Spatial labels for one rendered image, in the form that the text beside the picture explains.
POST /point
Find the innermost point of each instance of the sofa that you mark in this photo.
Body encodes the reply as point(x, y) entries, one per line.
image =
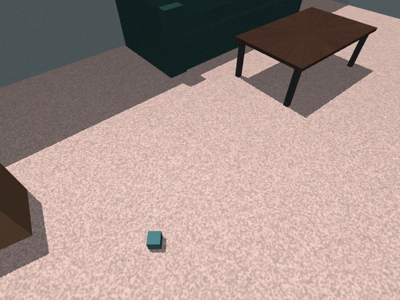
point(176, 35)

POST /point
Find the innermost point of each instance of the coffee table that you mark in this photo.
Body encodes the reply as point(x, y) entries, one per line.
point(302, 40)

